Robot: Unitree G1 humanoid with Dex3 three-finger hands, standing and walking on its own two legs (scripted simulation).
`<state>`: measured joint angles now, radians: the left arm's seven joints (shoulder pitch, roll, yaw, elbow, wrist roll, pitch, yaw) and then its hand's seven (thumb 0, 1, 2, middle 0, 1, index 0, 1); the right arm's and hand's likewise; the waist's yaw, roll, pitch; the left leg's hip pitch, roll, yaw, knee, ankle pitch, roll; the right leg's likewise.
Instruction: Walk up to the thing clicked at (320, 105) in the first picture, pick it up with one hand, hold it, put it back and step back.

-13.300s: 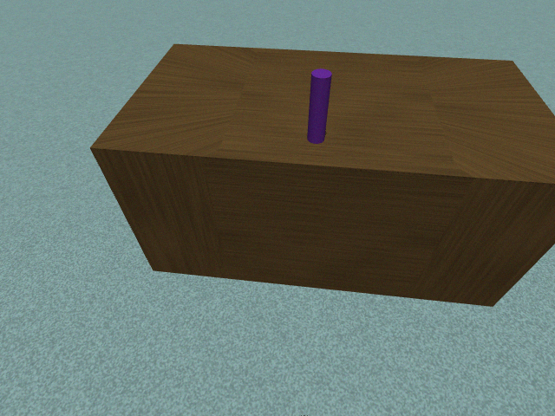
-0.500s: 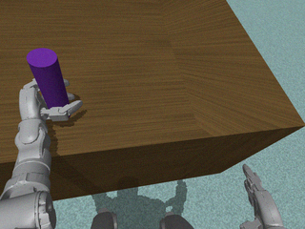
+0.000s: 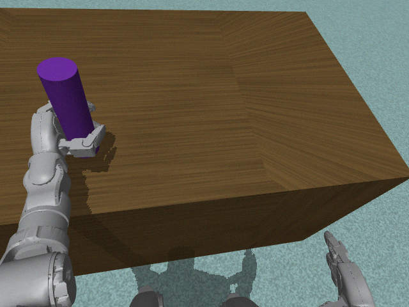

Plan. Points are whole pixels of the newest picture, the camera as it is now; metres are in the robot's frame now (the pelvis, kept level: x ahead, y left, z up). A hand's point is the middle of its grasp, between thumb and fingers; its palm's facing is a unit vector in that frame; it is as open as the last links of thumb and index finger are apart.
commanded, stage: settle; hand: left
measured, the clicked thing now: (74, 115) +0.46 +0.21 +0.09
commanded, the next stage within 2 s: lift in 0.56 s
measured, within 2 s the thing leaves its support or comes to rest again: neither
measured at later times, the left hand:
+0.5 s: hand (79, 115) +0.47 +0.20 +0.08, palm faces +0.13 -0.99 -0.01, open 7.3 cm
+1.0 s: hand (72, 103) +0.47 +0.20 +0.12, palm faces +0.12 -0.99 -0.01, open 7.3 cm
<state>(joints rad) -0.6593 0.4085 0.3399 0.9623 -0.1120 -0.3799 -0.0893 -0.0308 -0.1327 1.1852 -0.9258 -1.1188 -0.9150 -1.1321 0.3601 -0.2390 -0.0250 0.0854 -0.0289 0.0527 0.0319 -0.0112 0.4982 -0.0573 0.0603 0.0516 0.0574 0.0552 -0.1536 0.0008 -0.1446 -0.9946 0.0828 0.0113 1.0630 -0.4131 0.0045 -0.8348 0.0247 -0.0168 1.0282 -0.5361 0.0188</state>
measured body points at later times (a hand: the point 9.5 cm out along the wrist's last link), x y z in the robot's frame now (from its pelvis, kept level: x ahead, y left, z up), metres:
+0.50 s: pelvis +0.01 +0.00 +0.02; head +0.10 +0.03 +0.46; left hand +0.46 +0.26 +0.09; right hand +0.16 -0.26 -0.02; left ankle +0.05 +0.12 -0.66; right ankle -0.03 -0.14 -0.66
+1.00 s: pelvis +0.02 +0.00 +0.03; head +0.08 +0.02 +0.47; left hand +0.45 +0.26 +0.12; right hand +0.17 -0.26 -0.01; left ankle +0.05 +0.12 -0.66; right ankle -0.03 -0.14 -0.66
